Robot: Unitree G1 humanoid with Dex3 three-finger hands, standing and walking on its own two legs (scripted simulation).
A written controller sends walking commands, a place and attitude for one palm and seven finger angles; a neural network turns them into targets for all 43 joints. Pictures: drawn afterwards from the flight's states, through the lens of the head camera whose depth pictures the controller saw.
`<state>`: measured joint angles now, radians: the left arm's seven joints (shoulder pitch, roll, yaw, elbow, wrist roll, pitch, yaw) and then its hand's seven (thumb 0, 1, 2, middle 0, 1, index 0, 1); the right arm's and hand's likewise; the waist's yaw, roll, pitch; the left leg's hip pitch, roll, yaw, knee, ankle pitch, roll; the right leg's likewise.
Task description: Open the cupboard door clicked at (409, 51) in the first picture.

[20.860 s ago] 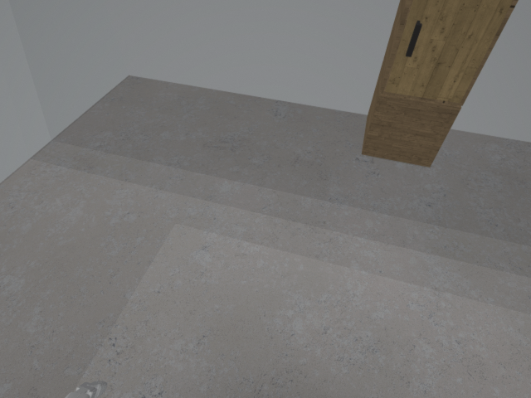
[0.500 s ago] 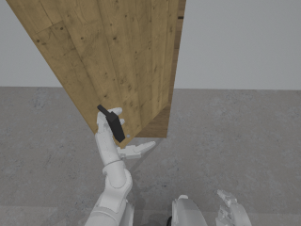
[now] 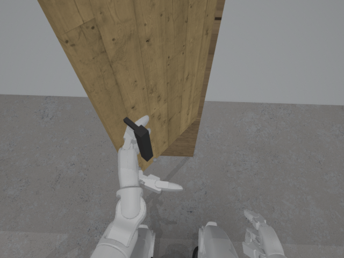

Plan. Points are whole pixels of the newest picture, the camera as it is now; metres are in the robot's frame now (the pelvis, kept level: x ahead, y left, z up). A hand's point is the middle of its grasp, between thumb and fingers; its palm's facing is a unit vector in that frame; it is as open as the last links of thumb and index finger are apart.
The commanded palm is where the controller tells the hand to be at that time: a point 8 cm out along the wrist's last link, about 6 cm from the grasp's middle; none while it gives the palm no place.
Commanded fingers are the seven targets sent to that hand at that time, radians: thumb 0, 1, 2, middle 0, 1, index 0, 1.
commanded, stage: slide the hand sideways off the handle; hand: left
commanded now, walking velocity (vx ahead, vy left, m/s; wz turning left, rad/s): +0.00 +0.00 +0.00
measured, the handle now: (138, 139) +0.38 +0.09 +0.03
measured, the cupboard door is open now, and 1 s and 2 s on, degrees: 51 52 52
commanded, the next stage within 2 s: draw the hand back to the body in 1.10 s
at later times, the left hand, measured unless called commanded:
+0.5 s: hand (141, 182) +0.28 +0.08 +0.03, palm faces -0.07 -1.00 -0.01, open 16.3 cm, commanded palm +0.25 +0.13 +0.02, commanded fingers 0.00 -0.50 0.30 -0.15 -0.30 -0.15 -0.30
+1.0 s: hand (122, 206) +0.23 +0.11 +0.03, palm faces -0.03 -1.00 -0.03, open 16.3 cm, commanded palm +0.20 +0.17 +0.02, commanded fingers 0.00 -0.50 0.30 -0.15 -0.30 -0.15 -0.30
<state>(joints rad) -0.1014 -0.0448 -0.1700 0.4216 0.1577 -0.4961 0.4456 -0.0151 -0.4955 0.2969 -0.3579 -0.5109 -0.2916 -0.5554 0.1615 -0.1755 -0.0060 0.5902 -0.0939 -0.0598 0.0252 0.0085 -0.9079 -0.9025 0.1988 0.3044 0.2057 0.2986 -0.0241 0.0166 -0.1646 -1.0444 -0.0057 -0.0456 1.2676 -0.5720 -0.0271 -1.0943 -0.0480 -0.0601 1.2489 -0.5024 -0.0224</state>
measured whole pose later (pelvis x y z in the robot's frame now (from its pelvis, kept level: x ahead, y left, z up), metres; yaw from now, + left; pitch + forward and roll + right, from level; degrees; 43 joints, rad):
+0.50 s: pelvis +0.01 +0.02 -0.01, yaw -1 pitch +20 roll +0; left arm 0.18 0.05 -0.20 0.11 0.01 -0.47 0.12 -0.02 -0.50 0.30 -0.15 -0.31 -0.15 -0.30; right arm 0.20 -0.20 0.00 0.45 -0.03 -0.01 0.04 0.01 -0.91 -0.90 0.20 0.30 0.20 0.30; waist -0.01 0.02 -0.16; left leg -1.06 -0.01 -0.02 1.32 -0.61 0.00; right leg -1.11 -0.05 -0.04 1.29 -0.53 0.00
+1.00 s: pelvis +0.01 +0.00 -0.02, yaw +0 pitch +21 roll -1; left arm 0.48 0.12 -0.10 -0.13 -0.08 -0.48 -0.04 -0.02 -0.50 0.30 -0.15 -0.30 -0.15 -0.30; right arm 0.20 -0.21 -0.01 0.41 -0.02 -0.06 0.00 0.01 -0.91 -0.90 0.20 0.30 0.21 0.30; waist 0.01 0.02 -0.18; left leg -1.09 0.00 -0.05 1.38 -0.65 -0.03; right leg -1.14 -0.04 -0.07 1.35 -0.57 -0.02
